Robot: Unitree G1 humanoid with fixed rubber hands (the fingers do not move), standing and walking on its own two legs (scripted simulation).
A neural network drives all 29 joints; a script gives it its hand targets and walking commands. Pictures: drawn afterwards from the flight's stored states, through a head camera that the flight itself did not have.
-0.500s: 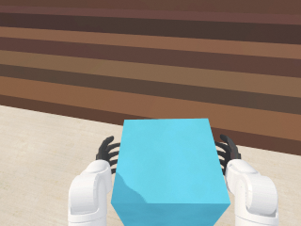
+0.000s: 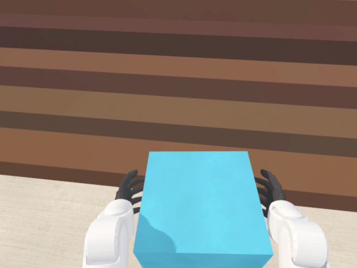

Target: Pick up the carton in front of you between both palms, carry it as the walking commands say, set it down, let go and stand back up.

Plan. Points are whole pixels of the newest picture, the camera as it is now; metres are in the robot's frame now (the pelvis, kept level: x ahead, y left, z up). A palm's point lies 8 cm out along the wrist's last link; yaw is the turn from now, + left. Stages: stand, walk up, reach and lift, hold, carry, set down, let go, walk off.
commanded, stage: carry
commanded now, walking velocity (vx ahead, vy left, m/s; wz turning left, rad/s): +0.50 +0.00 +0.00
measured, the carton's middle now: (198, 221) +0.26 -0.01 +0.00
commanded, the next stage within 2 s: none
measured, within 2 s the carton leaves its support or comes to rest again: neither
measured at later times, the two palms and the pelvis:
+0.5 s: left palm (145, 70) +0.66 +0.13 +0.15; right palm (241, 66) +0.69 -0.17 +0.14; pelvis +0.32 -0.04 -0.01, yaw +3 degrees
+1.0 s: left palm (150, 46) +0.89 +0.14 +0.12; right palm (227, 44) +0.90 -0.16 +0.12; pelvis +0.49 -0.02 -0.02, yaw +2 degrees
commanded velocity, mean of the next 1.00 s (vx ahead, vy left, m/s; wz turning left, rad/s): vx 0.14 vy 0.00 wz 0.00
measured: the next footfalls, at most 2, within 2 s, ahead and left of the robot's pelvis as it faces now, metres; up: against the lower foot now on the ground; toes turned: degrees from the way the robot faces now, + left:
right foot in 0.22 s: +0.34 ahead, -0.12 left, +0.00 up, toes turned -9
left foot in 0.62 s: +0.58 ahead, +0.05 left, +0.00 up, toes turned +11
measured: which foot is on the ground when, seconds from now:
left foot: down 0.00-0.24, up 0.26-0.60, down 0.62-1.00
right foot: up 0.00-0.20, down 0.22-0.64, up 0.66-0.78, down 0.80-1.00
